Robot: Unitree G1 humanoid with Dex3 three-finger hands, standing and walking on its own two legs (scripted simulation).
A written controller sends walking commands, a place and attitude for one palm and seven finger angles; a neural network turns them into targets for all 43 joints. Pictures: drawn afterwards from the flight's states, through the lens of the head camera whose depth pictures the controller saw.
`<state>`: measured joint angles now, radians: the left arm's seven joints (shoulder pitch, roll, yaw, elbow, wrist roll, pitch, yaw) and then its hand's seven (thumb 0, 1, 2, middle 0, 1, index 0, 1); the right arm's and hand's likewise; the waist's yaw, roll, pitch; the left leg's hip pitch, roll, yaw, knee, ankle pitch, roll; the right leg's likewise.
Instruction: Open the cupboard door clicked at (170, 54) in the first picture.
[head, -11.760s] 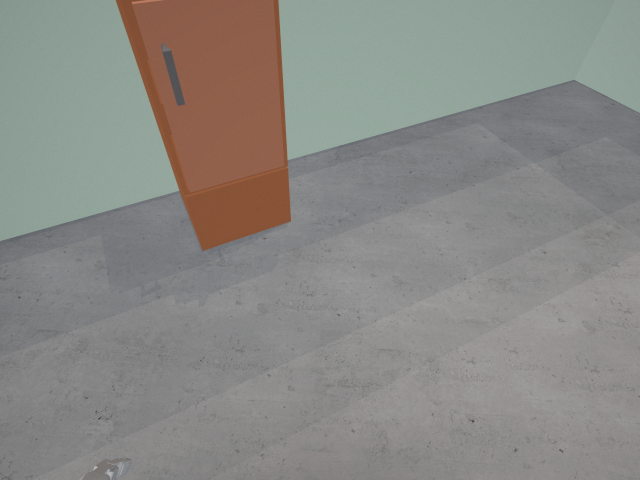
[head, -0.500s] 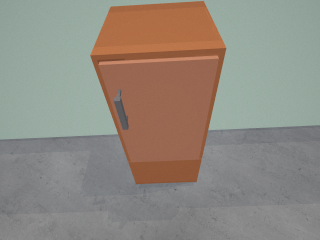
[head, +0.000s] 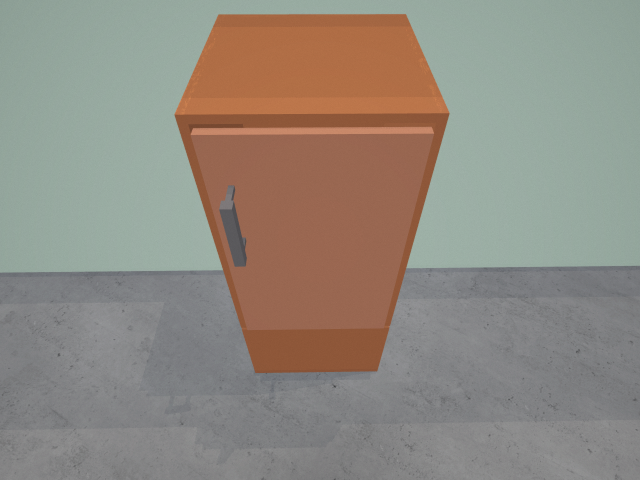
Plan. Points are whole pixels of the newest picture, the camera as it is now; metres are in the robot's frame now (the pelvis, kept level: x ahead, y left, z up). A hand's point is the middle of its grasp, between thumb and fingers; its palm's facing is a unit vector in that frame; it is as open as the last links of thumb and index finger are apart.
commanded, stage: look again from close up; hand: left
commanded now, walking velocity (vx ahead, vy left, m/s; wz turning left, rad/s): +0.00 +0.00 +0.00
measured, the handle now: (235, 227) +0.51 +0.18 -0.02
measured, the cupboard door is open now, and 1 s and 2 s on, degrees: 0 0 0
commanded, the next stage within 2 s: raise the hand with hooked fingers in 0.18 s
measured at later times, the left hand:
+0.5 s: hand (192, 419) +0.20 +0.17 -0.03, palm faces +0.25 -0.95 -0.18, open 7.5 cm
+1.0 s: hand (211, 436) +0.18 +0.15 -0.04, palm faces -0.05 -1.00 -0.08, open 10.4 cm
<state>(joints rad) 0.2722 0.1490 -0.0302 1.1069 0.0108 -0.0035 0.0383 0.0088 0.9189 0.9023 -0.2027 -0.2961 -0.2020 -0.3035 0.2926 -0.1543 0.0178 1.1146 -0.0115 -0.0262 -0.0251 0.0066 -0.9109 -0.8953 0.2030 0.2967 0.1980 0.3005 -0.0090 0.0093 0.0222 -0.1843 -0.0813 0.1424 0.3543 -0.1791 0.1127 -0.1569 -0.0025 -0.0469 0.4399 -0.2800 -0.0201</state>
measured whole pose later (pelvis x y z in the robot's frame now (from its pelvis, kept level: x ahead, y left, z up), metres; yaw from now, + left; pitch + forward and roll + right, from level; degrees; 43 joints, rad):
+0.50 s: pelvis +0.01 -0.02 -0.02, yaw +5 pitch +3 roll +1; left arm 0.38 0.19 0.01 0.19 -0.15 -0.13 0.10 0.05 0.87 0.86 -0.21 -0.35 -0.20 -0.36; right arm 0.31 -0.28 -0.01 0.80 0.02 -0.24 -0.05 0.02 -0.92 -0.90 0.21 0.30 0.20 0.30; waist -0.04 0.05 -0.08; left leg -0.38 -0.09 0.08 0.61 -0.29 0.09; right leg -0.31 -0.01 -0.09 0.65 -0.41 -0.04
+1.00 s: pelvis -0.04 -0.07 -0.10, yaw +5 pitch +14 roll -2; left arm 0.22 0.30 0.20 0.14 -0.33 -0.45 -0.44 0.01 0.26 0.63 -0.24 -0.71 -0.25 -0.72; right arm 0.16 -0.21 0.05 0.59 0.04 -0.17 -0.06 0.01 -0.91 -0.90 0.21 0.30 0.20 0.30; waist 0.02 0.03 -0.12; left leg -0.95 0.02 0.00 1.17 -0.46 0.02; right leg -0.83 0.07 -0.19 1.13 -0.56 -0.11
